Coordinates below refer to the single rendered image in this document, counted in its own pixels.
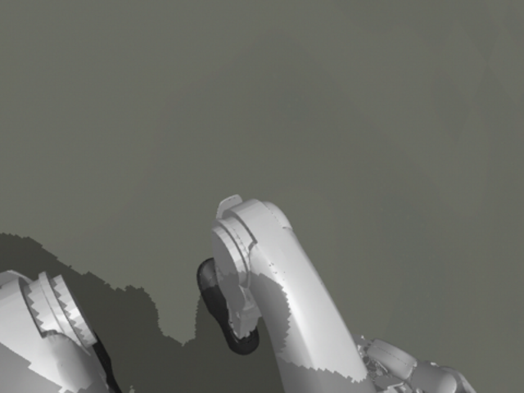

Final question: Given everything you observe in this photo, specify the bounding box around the left robot foot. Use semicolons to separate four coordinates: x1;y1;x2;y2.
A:
92;332;122;393

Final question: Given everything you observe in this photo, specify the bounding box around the right robot arm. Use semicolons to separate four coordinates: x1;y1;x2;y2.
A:
410;360;476;393

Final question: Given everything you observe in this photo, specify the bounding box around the right robot hand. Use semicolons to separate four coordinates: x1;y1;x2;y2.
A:
351;333;421;393

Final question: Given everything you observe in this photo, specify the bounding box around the right robot foot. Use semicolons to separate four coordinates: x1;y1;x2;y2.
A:
196;258;260;355

